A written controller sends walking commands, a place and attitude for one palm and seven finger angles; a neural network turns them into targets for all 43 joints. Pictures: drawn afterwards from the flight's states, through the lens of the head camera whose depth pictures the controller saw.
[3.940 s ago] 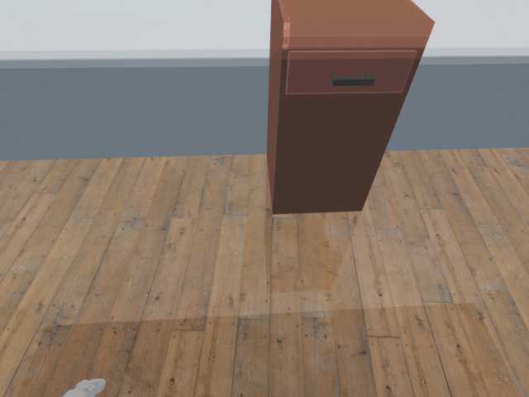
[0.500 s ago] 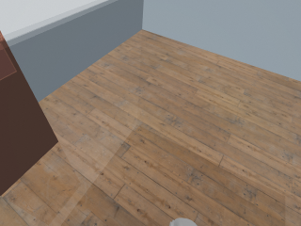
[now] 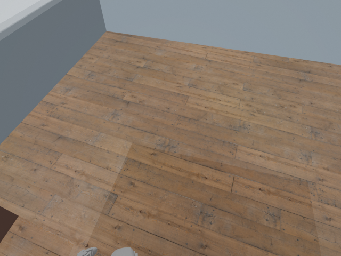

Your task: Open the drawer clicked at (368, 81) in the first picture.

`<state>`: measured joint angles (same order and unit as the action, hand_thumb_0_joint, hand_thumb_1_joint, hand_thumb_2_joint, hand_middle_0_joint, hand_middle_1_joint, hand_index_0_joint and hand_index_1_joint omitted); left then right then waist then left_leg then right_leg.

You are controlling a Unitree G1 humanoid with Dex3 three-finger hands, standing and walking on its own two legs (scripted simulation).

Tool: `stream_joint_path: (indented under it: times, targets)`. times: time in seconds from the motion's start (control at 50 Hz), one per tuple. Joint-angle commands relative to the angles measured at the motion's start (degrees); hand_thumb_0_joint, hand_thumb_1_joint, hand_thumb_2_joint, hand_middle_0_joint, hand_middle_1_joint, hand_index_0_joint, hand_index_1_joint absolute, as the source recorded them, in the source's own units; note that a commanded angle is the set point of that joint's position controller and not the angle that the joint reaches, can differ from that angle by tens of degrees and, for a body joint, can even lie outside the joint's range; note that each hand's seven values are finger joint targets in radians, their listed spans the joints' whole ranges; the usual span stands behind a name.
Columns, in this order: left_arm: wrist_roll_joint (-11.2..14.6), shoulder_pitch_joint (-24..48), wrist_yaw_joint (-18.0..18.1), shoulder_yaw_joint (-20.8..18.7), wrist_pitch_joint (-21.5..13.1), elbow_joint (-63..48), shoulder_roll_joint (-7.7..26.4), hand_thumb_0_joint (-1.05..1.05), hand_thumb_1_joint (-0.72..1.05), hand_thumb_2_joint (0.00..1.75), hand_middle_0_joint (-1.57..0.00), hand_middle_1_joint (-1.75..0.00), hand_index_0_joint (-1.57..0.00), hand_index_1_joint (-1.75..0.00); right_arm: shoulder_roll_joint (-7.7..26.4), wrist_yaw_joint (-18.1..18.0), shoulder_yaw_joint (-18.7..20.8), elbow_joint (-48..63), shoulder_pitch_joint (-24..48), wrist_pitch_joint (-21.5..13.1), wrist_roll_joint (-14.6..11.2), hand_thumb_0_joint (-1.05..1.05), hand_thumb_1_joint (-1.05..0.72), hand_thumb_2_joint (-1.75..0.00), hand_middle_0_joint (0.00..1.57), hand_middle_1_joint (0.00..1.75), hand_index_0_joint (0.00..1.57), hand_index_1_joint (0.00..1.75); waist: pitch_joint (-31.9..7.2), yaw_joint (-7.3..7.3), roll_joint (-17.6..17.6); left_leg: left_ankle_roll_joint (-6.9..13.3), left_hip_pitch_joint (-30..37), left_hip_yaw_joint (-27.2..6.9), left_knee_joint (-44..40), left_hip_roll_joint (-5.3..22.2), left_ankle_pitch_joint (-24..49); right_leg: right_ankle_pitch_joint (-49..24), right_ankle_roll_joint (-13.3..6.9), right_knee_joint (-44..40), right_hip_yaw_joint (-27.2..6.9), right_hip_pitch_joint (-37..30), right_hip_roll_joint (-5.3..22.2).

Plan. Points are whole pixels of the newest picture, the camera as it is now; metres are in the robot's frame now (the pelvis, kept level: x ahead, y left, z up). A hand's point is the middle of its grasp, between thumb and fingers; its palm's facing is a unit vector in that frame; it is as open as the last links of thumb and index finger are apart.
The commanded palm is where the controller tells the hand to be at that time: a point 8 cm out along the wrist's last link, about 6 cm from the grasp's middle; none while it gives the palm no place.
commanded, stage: walk to a spot facing it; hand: left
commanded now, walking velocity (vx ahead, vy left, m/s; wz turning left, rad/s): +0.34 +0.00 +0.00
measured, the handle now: out of the picture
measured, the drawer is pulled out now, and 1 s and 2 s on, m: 0.00 0.00 0.00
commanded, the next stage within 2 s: turn to face it in 0.16 s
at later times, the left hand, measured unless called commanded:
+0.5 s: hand out of the picture +0.15 +0.24 -0.18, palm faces +0.10 -0.99 -0.13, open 7.4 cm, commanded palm none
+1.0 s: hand (92, 201) +0.28 +0.23 -0.13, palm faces +0.31 -0.91 -0.27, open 7.4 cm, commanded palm none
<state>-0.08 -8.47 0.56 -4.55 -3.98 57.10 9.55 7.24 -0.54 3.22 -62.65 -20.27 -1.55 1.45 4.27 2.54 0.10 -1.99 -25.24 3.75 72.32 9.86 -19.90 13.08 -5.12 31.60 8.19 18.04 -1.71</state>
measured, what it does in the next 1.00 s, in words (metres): walks ahead, turning left: left foot, then right foot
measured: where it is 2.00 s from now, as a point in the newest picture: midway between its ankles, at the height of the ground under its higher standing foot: outside the picture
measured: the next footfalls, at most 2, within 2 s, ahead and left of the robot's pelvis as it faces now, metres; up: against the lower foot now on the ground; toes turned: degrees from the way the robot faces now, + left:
left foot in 0.34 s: +0.27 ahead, +0.15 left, +0.00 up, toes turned +8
right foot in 0.88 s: +0.27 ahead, -0.07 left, +0.00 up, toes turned +12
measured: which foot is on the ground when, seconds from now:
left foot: up 0.00-0.32, down 0.34-0.88, up 0.90-1.00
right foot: down 0.00-0.34, up 0.36-0.86, down 0.88-1.00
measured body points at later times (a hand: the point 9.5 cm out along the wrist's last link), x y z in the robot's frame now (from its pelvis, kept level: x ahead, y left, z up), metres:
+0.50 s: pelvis +0.18 +0.07 +0.01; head +0.20 +0.10 +0.45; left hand +0.15 +0.29 -0.17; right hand +0.26 -0.16 -0.13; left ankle +0.23 +0.15 -0.73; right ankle +0.13 -0.07 -0.65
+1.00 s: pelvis +0.21 +0.02 +0.01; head +0.25 +0.00 +0.46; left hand +0.26 +0.28 -0.11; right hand +0.32 -0.22 -0.15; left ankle +0.19 +0.14 -0.66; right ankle +0.23 -0.08 -0.73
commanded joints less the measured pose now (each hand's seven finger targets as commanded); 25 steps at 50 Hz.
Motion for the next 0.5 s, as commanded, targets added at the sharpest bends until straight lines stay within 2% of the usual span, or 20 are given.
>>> stream_joint_path:
  times: [0.0,0.04,0.12,0.14,0.16,0.22,0.24,0.26,0.28,0.3,0.32,0.34,0.36,0.38,0.4,0.44,0.46,0.48]
  targets:
    - [-1.27,-6.78,0.1,0.2,-0.75,0.28,4.9,0.0,0.9,0.9,-0.2,-0.3,-0.2,-0.3,2.62,0.36,0.31,3.22,-4.01,0.38,0.54,0.0,-0.9,-0.9,0.2,0.3,0.2,0.3,-2.74,-0.49,-5.03,-0.87,-4.63,0.07,-7.47,1.5,5.12,-7.76,-4.8,-19.53,-13.16,-1.05,15.0]
    - [-1.2,-7.37,-0.02,0.33,-0.96,0.87,5.54,0.0,0.9,0.9,-0.2,-0.3,-0.2,-0.3,2.93,0.88,0.45,4.61,-0.95,0.35,0.41,0.0,-0.9,-0.9,0.2,0.3,0.2,0.3,-2.01,-0.6,-5.94,-1.16,-6.5,0.01,-12.13,1.21,7.5,-6.94,-4.87,-20.33,-12.71,-2.63,14.59]
    - [-1.05,-10.89,-0.08,0.71,-1.29,2.16,6.39,0.0,0.9,0.9,-0.2,-0.3,-0.2,-0.3,4.48,1.81,0.19,7.78,8.49,-0.25,0.32,0.0,-0.9,-0.9,0.2,0.3,0.2,0.3,-0.43,-2.98,-7.05,-1.19,-9.27,0.84,-23.16,0.17,9.76,-11.13,-4.88,-19.74,-12.45,-8.89,14.8]
    - [-1.21,-11.25,0.08,0.63,-1.3,2.49,7.05,0.0,0.9,0.9,-0.2,-0.3,-0.2,-0.3,4.52,1.99,0.13,8.27,10.04,-0.53,0.17,0.0,-0.9,-0.9,0.2,0.3,0.2,0.3,-0.7,-3.19,-5.85,-0.99,-8.21,0.85,-26.48,0.06,9.44,-12.64,-4.91,-18.8,-12.68,-10.14,15.45]
    - [-1.13,-12.1,0.1,0.65,-1.27,2.79,7.31,0.0,0.9,0.9,-0.2,-0.3,-0.2,-0.3,4.51,2.15,-0.04,8.84,12.1,-0.7,0.11,0.0,-0.9,-0.9,0.2,0.3,0.2,0.3,-0.15,-4.01,-5.42,-0.79,-6.65,1.58,-28.78,-0.64,9.74,-13.61,-4.64,-18.6,-12.63,-10.04,15.69]
    - [-1.17,-13.84,0.25,0.72,-0.78,3.76,8.16,0.0,0.9,0.9,-0.2,-0.3,-0.2,-0.3,5.1,2.21,-0.19,9.62,15.34,-1.05,-0.08,0.0,-0.9,-0.9,0.2,0.3,0.2,0.3,1.4,-4.7,-6.03,0.31,-2.34,2.77,-33.38,-2.47,8.37,-16.2,-4.1,-17.28,-13.68,-10.73,16.2]
    - [-1.3,-13.54,0.38,0.55,-0.59,4.01,8.31,0.0,0.9,0.9,-0.2,-0.3,-0.2,-0.3,5.42,2.02,-0.07,9.33,14.28,-1.2,-0.17,0.0,-0.9,-0.9,0.2,0.3,0.2,0.3,1.39,-3.87,-4.64,0.59,0.3,2.9,-35.79,-3.0,7.78,-17.96,-3.67,-15.49,-13.46,-11.01,16.21]
    - [-1.18,-12.53,0.53,0.45,-0.56,4.08,8.52,0.0,0.9,0.9,-0.2,-0.3,-0.2,-0.3,5.94,1.72,-0.09,8.11,11.23,-1.33,-0.13,0.0,-0.9,-0.9,0.2,0.3,0.2,0.3,0.34,-2.1,-3.62,0.99,4.35,3.73,-39.15,-4.12,9.25,-22.2,-2.54,-11.96,-10.99,-11.64,15.31]
    - [-0.91,-12.55,0.61,0.48,-0.38,4.36,8.24,0.0,0.9,0.9,-0.2,-0.3,-0.2,-0.3,6.96,1.32,-0.02,6.09,6.25,-1.58,0.05,0.0,-0.9,-0.9,0.2,0.3,0.2,0.3,-2.5,-0.25,-1.81,1.5,11.57,4.53,-43.6,-5.81,13.31,-26.37,-0.56,-4.62,-7.52,-11.74,12.94]
    - [-0.65,-13.99,0.62,0.83,-0.17,4.34,6.84,0.0,0.9,0.9,-0.2,-0.3,-0.2,-0.3,9.91,0.8,0.49,4.13,-0.25,-2.02,0.38,0.0,-0.9,-0.9,0.2,0.3,0.2,0.3,-7.42,1.56,2.98,3.57,23.18,-0.19,-45.38,-2.28,24.94,-22.12,2.24,6.64,-4.56,-6.87,9.9]
    - [-0.06,-17.56,0.5,1.48,-0.04,4.0,3.92,0.0,0.9,0.9,-0.2,-0.3,-0.2,-0.3,15.25,0.22,1.42,3.39,-5.1,-2.05,0.72,0.0,-0.9,-0.9,0.2,0.3,0.2,0.3,-13.62,1.77,14.35,9.98,35.3,-14.8,-45.65,10.41,40.27,0.0,5.19,21.01,0.32,5.08,3.87]
    - [-0.41,-16.48,0.9,2.25,0.09,3.2,3.64,0.0,0.9,0.9,-0.2,-0.3,-0.2,-0.3,16.32,-0.28,1.28,2.86,-5.89,-1.11,-0.22,0.0,-0.9,-0.9,0.2,0.3,0.2,0.3,-14.77,1.67,18.71,13.89,33.54,-21.26,-50.45,15.59,43.46,22.9,5.83,32.83,-2.88,8.27,2.19]
    - [-0.52,-13.39,1.1,1.89,0.71,3.24,4.62,0.0,0.9,0.9,-0.2,-0.3,-0.2,-0.3,14.66,-0.76,0.87,3.28,-3.05,-1.04,-0.46,0.0,-0.9,-0.9,0.2,0.3,0.2,0.3,-11.52,1.39,13.36,14.75,27.63,-21.37,-52.54,15.24,38.91,21.34,5.93,36.41,-5.83,10.63,4.34]
    - [-0.8,-10.43,0.8,1.58,0.93,2.64,4.12,0.0,0.9,0.9,-0.2,-0.3,-0.2,-0.3,13.26,-0.8,0.56,4.22,0.4,-0.93,-0.44,0.0,-0.9,-0.9,0.2,0.3,0.2,0.3,-6.01,0.43,10.42,14.27,21.12,-19.23,-53.41,12.85,35.55,18.51,6.4,37.1,-6.46,12.15,6.19]
    - [-0.98,-9.49,0.48,1.41,1.36,2.58,3.8,0.0,0.9,0.9,-0.2,-0.3,-0.2,-0.3,11.04,-0.74,0.0,4.91,3.7,-1.02,-0.47,0.0,-0.9,-0.9,0.2,0.3,0.2,0.3,-3.64,-1.05,8.29,12.77,15.8,-16.4,-54.86,10.29,32.24,16.04,6.95,35.07,-7.0,10.76,7.55]
    - [-0.96,-11.01,0.21,1.16,2.58,2.92,2.83,0.0,0.9,0.9,-0.2,-0.3,-0.2,-0.3,10.25,-0.67,-0.04,5.85,7.17,-0.99,-0.65,0.0,-0.9,-0.9,0.2,0.3,0.2,0.3,-3.97,-3.19,6.19,10.65,11.05,-11.33,-56.29,6.38,28.54,10.96,7.88,31.77,-6.27,6.95,7.73]
    - [-0.96,-12.08,0.27,0.92,3.16,2.73,2.54,0.0,0.9,0.9,-0.2,-0.3,-0.2,-0.3,10.68,-0.57,0.16,6.36,7.45,-0.82,-0.67,0.0,-0.9,-0.9,0.2,0.3,0.2,0.3,-5.78,-3.58,6.91,10.33,10.71,-10.25,-56.64,5.29,26.83,9.4,8.3,31.08,-6.06,6.3,7.48]
    - [-1.17,-11.77,0.47,0.38,3.76,2.19,2.73,0.0,0.9,0.9,-0.2,-0.3,-0.2,-0.3,9.89,-0.52,0.85,6.82,6.95,-0.56,-0.51,0.0,-0.9,-0.9,0.2,0.3,0.2,0.3,-6.02,-3.23,6.88,10.18,9.73,-10.8,-57.32,4.69,24.17,7.96,8.59,31.44,-6.0,6.4,7.33]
